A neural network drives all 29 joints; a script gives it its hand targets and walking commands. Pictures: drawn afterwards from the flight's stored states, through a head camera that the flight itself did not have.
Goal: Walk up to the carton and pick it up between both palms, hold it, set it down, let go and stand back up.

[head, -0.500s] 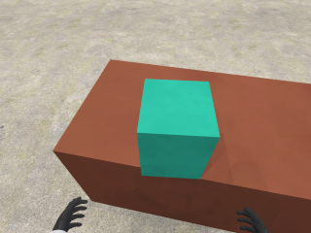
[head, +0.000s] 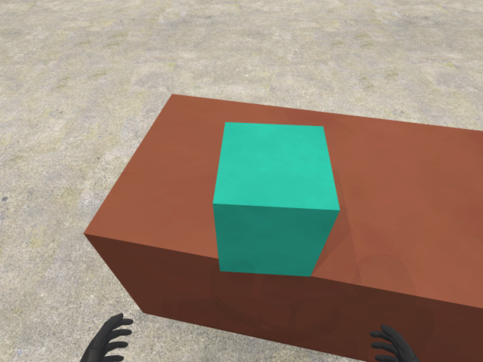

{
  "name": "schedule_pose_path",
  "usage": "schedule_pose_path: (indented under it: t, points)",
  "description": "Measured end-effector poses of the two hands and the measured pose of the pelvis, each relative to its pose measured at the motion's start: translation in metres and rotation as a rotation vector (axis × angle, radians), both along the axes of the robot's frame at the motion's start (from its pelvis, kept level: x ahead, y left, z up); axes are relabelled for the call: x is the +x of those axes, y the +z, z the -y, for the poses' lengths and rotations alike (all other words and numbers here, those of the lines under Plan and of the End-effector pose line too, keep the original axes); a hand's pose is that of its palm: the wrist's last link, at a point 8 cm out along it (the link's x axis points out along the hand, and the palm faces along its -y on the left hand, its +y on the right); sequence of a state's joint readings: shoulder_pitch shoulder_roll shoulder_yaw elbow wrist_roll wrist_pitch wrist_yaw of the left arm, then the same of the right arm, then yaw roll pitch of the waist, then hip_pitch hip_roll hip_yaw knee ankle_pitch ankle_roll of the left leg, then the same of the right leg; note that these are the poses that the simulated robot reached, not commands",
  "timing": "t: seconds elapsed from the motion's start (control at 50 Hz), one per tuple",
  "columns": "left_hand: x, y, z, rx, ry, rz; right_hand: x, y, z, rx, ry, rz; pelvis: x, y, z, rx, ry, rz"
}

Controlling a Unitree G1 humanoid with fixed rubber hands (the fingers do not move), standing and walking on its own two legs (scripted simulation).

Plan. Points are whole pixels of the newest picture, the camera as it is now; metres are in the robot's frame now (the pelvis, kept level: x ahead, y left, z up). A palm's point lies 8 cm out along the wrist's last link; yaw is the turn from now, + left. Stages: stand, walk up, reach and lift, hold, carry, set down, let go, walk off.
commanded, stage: stand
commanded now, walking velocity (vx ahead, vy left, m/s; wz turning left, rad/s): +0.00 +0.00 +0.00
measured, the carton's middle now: (269, 202) +0.43 -0.05 -0.02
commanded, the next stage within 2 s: none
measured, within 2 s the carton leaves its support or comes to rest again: neither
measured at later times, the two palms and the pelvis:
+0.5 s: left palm out of the picture +0.12 +0.26 -0.09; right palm out of the picture +0.10 -0.27 -0.09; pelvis -0.02 +0.00 +0.00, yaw +0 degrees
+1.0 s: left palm out of the picture +0.09 +0.27 -0.09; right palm out of the picture +0.08 -0.26 -0.09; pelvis -0.02 +0.01 +0.01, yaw +0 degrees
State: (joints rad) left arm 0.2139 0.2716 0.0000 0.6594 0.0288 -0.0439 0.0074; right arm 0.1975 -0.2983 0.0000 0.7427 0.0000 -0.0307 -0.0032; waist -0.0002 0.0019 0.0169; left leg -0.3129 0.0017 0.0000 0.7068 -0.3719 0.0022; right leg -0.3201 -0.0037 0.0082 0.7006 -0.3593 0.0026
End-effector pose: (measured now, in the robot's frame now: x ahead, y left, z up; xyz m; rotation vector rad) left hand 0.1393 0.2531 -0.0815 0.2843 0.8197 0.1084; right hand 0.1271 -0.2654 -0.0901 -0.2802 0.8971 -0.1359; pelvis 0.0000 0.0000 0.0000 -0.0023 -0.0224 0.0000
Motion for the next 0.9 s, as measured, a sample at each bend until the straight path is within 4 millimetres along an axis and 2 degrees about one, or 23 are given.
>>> schedule_pose_path:
  t: [0.68,0.9]
  points:
    - [-0.035,-0.007,-0.009,-0.008,0.023,-0.042,-0.041,-0.005,0.0,-0.009,-0.024,-0.058,-0.023,0.002,-0.006,-0.008,0.0,0.027]
    - [-0.043,-0.011,-0.014,-0.016,0.029,-0.084,-0.049,-0.004,-0.002,-0.012,-0.03,-0.099,-0.024,0.006,-0.01,-0.013,0.0,0.015]
